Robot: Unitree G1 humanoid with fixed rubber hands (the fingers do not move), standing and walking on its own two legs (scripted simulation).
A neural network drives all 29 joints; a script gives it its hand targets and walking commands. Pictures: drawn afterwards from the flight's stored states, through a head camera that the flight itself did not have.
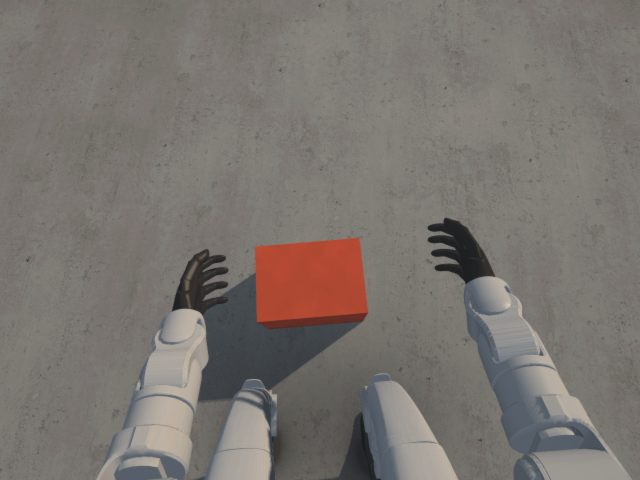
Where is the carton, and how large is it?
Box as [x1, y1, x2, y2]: [255, 238, 367, 328]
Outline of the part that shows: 359,238 255,247 257,321 268,328 361,321 367,313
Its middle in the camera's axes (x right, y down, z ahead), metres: -0.03 +0.13 +1.03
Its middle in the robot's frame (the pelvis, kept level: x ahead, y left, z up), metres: +0.44 +0.05 -0.61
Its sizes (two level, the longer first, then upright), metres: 0.266 0.189 0.182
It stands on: the floor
